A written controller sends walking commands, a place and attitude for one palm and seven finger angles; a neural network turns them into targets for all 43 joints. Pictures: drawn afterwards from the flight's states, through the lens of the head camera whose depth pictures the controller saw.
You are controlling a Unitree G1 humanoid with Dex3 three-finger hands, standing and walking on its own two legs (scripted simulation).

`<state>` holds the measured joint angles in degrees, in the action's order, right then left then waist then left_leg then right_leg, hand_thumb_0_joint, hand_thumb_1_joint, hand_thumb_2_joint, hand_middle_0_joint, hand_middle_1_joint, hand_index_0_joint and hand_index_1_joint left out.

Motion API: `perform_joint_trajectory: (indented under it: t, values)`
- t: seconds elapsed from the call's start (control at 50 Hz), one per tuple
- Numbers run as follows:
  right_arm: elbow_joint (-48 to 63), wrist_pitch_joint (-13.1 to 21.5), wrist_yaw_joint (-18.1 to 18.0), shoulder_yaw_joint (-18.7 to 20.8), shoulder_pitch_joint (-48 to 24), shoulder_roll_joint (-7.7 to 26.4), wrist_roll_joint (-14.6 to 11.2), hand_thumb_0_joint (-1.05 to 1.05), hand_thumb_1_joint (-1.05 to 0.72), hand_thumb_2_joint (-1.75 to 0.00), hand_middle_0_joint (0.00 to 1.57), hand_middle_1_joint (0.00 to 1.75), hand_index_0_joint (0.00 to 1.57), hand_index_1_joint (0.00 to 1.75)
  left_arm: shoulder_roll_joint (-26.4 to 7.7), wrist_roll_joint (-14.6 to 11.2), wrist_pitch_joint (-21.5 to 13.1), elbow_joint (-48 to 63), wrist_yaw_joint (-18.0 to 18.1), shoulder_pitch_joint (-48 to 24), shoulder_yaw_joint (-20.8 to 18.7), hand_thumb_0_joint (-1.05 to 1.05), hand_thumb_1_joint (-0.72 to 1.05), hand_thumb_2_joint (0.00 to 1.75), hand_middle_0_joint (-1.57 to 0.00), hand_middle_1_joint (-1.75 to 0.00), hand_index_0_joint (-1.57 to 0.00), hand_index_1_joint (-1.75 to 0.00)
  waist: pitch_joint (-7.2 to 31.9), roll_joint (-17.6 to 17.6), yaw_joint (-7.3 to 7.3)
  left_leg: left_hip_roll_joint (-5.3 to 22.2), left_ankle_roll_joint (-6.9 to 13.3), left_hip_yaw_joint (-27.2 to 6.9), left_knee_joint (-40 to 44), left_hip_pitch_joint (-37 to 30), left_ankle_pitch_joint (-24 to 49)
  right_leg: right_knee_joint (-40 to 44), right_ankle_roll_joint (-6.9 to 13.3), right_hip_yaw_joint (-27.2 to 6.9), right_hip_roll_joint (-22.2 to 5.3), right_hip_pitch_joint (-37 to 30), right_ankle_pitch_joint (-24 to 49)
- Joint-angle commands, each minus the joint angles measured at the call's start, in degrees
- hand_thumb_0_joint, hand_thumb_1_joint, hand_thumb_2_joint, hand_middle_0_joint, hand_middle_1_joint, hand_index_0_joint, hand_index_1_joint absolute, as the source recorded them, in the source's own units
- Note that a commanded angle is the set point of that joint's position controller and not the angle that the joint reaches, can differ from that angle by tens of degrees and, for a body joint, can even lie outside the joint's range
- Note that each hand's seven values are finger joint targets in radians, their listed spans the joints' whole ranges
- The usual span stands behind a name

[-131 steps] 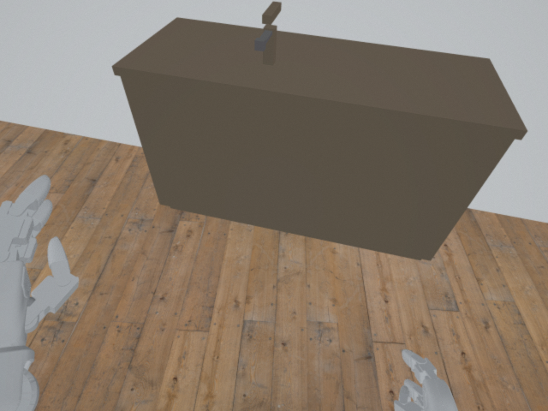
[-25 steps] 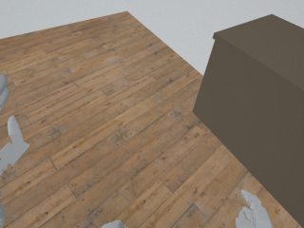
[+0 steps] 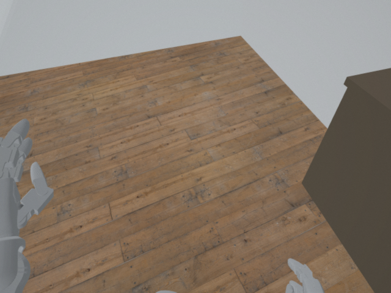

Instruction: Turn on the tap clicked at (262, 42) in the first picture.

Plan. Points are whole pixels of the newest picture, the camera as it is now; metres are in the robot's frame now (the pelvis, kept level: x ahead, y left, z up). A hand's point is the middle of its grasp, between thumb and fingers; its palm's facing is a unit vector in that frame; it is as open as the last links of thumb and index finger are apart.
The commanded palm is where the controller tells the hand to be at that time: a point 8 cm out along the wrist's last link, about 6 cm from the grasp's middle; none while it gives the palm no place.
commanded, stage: walk to a spot facing it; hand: left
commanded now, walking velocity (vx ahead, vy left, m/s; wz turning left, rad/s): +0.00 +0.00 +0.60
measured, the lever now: out of the picture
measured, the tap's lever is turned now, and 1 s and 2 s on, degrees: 0 0 0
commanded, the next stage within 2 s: none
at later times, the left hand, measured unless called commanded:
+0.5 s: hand (22, 212) +0.18 +0.27 +0.18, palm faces +0.57 -0.72 -0.39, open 7.4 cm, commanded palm +0.10 +0.30 +0.19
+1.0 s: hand out of the picture +0.04 +0.19 +0.19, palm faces +0.77 -0.49 -0.41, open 7.4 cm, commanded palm -0.04 +0.21 +0.19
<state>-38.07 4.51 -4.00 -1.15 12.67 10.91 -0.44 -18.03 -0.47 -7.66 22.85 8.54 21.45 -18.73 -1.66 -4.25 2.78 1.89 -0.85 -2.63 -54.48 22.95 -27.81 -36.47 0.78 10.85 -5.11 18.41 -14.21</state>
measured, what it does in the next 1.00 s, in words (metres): steps to the right, turning left: left foot, then right foot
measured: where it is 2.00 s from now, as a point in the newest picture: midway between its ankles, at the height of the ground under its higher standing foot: outside the picture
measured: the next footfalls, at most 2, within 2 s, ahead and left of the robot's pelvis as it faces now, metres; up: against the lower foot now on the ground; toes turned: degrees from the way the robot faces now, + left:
left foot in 0.36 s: +0.08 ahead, +0.13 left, +0.00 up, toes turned +19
right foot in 0.72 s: +0.09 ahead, -0.15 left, +0.00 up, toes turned +18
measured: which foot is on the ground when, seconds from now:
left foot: up 0.00-0.34, down 0.36-0.72, up 0.74-1.00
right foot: down 0.00-0.38, up 0.40-0.70, down 0.72-1.00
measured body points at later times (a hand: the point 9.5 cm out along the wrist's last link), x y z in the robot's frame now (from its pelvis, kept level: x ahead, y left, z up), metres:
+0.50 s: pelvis +0.03 -0.02 +0.01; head +0.04 +0.01 +0.46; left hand +0.15 +0.30 +0.20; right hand +0.25 -0.18 -0.07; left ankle +0.04 +0.11 -0.72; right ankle +0.06 -0.14 -0.66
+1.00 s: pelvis -0.01 -0.11 +0.02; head +0.01 -0.12 +0.47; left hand +0.00 +0.22 +0.21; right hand +0.27 -0.25 -0.07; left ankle -0.10 +0.01 -0.65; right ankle +0.06 -0.17 -0.72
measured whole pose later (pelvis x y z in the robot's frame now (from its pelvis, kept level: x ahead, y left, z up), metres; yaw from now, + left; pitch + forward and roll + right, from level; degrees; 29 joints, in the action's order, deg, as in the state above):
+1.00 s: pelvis -0.01 -0.11 +0.02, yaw +35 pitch -2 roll +3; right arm -36.5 3.4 -6.0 2.4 11.5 15.3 0.2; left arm -19.7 -1.9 -7.9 27.2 8.5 25.7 -16.6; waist -2.3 0.5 -0.4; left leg 3.1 -3.7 2.8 -57.9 25.1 -22.6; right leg -27.9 2.6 14.6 -7.2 12.8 -13.5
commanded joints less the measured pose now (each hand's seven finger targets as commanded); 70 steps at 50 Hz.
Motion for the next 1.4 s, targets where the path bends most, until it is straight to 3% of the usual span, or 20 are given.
perform_joint_trajectory:
  t: [0.0,0.08,0.22,0.3,0.32,0.36,0.4,0.48,0.66,0.68,0.72,0.76,0.86,1.02,1.1,1.12,1.16,1.18,1.26,1.38]
  values:
    - [9.9,2.7,-0.1,3.1,-8.2,6.2,1.1,0.00,-0.90,-0.90,0.20,0.30,0.20,0.30,-15.2,0.1,-4.8,18.7,1.5,-5.2,-6.7,0.00,0.90,0.90,-0.20,-0.30,-0.20,-0.30,4.0,12.2,-1.58,1.8,-1.9,0.7,-24.2,16.0,1.7,18.3,6.5,-23.1,-21.4,-11.7,13.8]
    - [12.2,0.7,-0.9,3.3,-10.3,5.3,0.7,0.00,-0.90,-0.90,0.20,0.30,0.20,0.30,-17.6,-1.0,-6.3,25.1,2.1,0.7,-11.8,0.00,0.90,0.90,-0.20,-0.30,-0.20,-0.30,6.6,11.7,-2.32,3.3,-3.1,4.5,-12.9,9.4,5.2,15.1,4.5,-5.3,-17.0,-11.8,26.0]
    - [15.5,-0.7,-1.0,4.3,-5.5,4.9,0.7,0.00,-0.90,-0.90,0.20,0.30,0.20,0.30,-13.4,-2.9,-4.8,18.5,3.6,11.4,-13.4,0.00,0.90,0.90,-0.20,-0.30,-0.20,-0.30,10.0,15.3,-0.43,1.0,-2.5,13.3,13.3,3.8,5.2,9.1,4.7,-3.5,-17.0,-17.4,38.1]
    - [15.7,-1.4,-1.1,4.9,-2.9,5.6,0.1,0.00,-0.90,-0.90,0.20,0.30,0.20,0.30,-12.0,-3.0,-4.6,17.9,3.4,7.6,-10.5,0.00,0.90,0.90,-0.20,-0.30,-0.20,-0.30,12.5,13.5,-4.09,-1.8,-1.3,13.8,27.4,-8.0,14.2,-4.1,0.3,0.1,-15.4,-13.6,38.7]
    - [15.8,-1.4,-1.3,5.0,-2.5,6.2,0.0,0.00,-0.90,-0.90,0.20,0.30,0.20,0.30,-11.8,-3.2,-5.0,19.8,3.2,5.8,-9.3,0.00,0.90,0.90,-0.20,-0.30,-0.20,-0.30,14.6,7.5,-5.37,1.3,0.9,9.3,30.1,-15.3,26.9,-13.8,-2.4,1.6,-12.2,-8.1,31.4]
    - [16.0,0.6,-0.4,4.8,-3.2,7.9,0.0,0.00,-0.90,-0.90,0.20,0.30,0.20,0.30,-13.8,-2.3,-7.4,24.9,2.0,3.8,-8.5,0.00,0.90,0.90,-0.20,-0.30,-0.20,-0.30,11.1,-14.4,-3.34,23.1,14.6,-23.6,30.6,-27.3,77.9,-32.2,-5.9,-4.2,-0.4,17.6,-27.0]
    - [14.1,1.1,0.7,4.5,-5.4,8.2,0.6,0.00,-0.90,-0.90,0.20,0.30,0.20,0.30,-14.1,-0.5,-6.6,23.1,0.4,3.2,-7.7,0.00,0.90,0.90,-0.20,-0.30,-0.20,-0.30,7.7,-7.2,-3.31,20.9,14.1,-18.8,29.7,-22.6,66.4,-31.7,-5.4,-9.5,-2.6,20.0,-22.4]
    - [13.4,3.5,1.7,4.8,-5.3,7.8,-0.1,0.00,-0.90,-0.90,0.20,0.30,0.20,0.30,-15.3,-1.5,-7.3,33.7,1.1,3.4,-9.3,0.00,0.90,0.90,-0.20,-0.30,-0.20,-0.30,9.3,-14.6,-2.70,10.9,8.6,-5.8,32.6,-10.9,41.9,-21.5,-5.8,-6.5,0.7,6.8,-9.9]
    - [11.8,3.4,1.4,3.7,-4.0,6.3,-0.7,0.00,-0.90,-0.90,0.20,0.30,0.20,0.30,-9.8,-3.4,-3.5,14.0,0.2,6.6,-8.8,0.00,0.90,0.90,-0.20,-0.30,-0.20,-0.30,6.6,-6.3,-2.11,9.0,7.1,-9.7,33.6,-1.0,13.3,5.5,-5.9,-4.1,6.0,-9.4,-9.0]
    - [11.9,3.1,1.4,3.4,-4.8,5.7,-1.0,0.00,-0.90,-0.90,0.20,0.30,0.20,0.30,-9.6,-3.1,-3.0,13.0,0.0,4.7,-7.8,0.00,0.90,0.90,-0.20,-0.30,-0.20,-0.30,6.8,-1.7,-1.40,6.6,5.5,-8.4,28.7,2.0,8.7,14.5,-4.8,-5.7,3.3,-13.4,-4.6]
    - [12.3,2.7,1.1,3.5,-5.8,4.9,-0.8,0.00,-0.90,-0.90,0.20,0.30,0.20,0.30,-15.3,-2.1,-1.5,11.3,0.7,1.0,-9.2,0.00,0.90,0.90,-0.20,-0.30,-0.20,-0.30,3.8,25.3,-1.62,-4.6,-1.9,2.3,-3.9,14.6,-4.0,25.9,4.4,-33.3,-21.0,-11.1,-2.7]
    - [10.3,3.6,0.7,4.0,-7.5,7.0,-0.2,0.00,-0.90,-0.90,0.20,0.30,0.20,0.30,-12.4,-2.4,-1.2,12.1,0.8,-6.3,-5.4,0.00,0.90,0.90,-0.20,-0.30,-0.20,-0.30,4.3,18.2,-2.74,-2.1,-2.2,-2.3,-17.5,11.6,0.4,23.7,3.3,-24.9,-20.5,-3.6,1.5]
    - [10.1,2.3,-1.5,2.6,-10.9,5.5,0.2,0.00,-0.90,-0.90,0.20,0.30,0.20,0.30,-14.5,-1.5,-4.3,16.2,1.0,-6.1,-6.0,0.00,0.90,0.90,-0.20,-0.30,-0.20,-0.30,1.3,10.9,-2.76,0.3,-3.7,3.8,-15.5,9.4,6.7,20.4,2.9,-5.6,-13.9,-6.2,14.4]
    - [14.1,1.5,-1.8,4.4,-6.8,6.1,1.3,0.00,-0.90,-0.90,0.20,0.30,0.20,0.30,-14.4,-2.5,-5.1,21.8,3.3,5.4,-11.5,0.00,0.90,0.90,-0.20,-0.30,-0.20,-0.30,10.7,14.0,0.08,1.7,-1.2,8.2,12.5,2.0,0.3,15.0,6.8,-8.8,-18.4,-17.3,21.2]
    - [14.7,0.4,-1.0,4.4,-3.7,6.4,1.1,0.00,-0.90,-0.90,0.20,0.30,0.20,0.30,-11.8,-3.4,-4.7,20.9,3.1,5.6,-9.5,0.00,0.90,0.90,-0.20,-0.30,-0.20,-0.30,12.8,12.1,-2.97,-1.0,0.5,10.8,27.7,-7.7,6.8,6.1,2.4,-6.2,-16.1,-12.3,6.3]
    - [14.8,0.5,-1.2,4.6,-2.6,7.3,0.8,0.00,-0.90,-0.90,0.20,0.30,0.20,0.30,-11.6,-3.7,-5.0,22.1,2.9,3.7,-8.7,0.00,0.90,0.90,-0.20,-0.30,-0.20,-0.30,12.8,5.9,-4.31,1.0,2.8,6.6,32.1,-13.1,7.4,-3.2,0.0,-3.8,-12.9,-5.7,-0.1]
    - [14.2,2.4,-0.5,4.5,-2.9,8.6,0.7,0.00,-0.90,-0.90,0.20,0.30,0.20,0.30,-11.8,-2.3,-7.6,24.9,2.1,3.2,-7.2,0.00,0.90,0.90,-0.20,-0.30,-0.20,-0.30,6.8,-18.0,-3.85,22.4,14.5,-26.7,37.7,-25.2,33.7,-29.4,-4.7,-1.8,0.3,23.4,-23.0]
    - [12.8,3.0,0.1,4.1,-4.1,7.4,0.5,0.00,-0.90,-0.90,0.20,0.30,0.20,0.30,-13.9,-0.4,-8.6,22.7,1.4,1.5,-9.0,0.00,0.90,0.90,-0.20,-0.30,-0.20,-0.30,5.0,-12.0,-3.86,23.6,16.6,-28.8,37.5,-23.2,31.0,-34.6,-3.5,-7.5,-2.3,27.7,-19.9]
    - [11.1,4.2,1.3,4.6,-4.8,7.5,-0.5,0.00,-0.90,-0.90,0.20,0.30,0.20,0.30,-11.8,0.4,-8.6,26.4,0.0,-4.2,-5.5,0.00,0.90,0.90,-0.20,-0.30,-0.20,-0.30,1.5,-10.1,-2.76,12.0,12.1,-10.2,37.7,-11.7,16.7,-30.2,-5.0,-6.5,-1.9,19.7,-7.5]
    - [9.5,5.0,0.8,3.4,-4.7,6.8,0.2,0.00,-0.90,-0.90,0.20,0.30,0.20,0.30,-10.2,-0.9,-7.4,18.5,0.1,-2.3,-4.9,0.00,0.90,0.90,-0.20,-0.30,-0.20,-0.30,0.6,-11.1,-2.63,10.2,11.6,-9.4,42.2,-3.8,0.8,-13.6,-5.1,-2.9,1.6,5.1,-9.2]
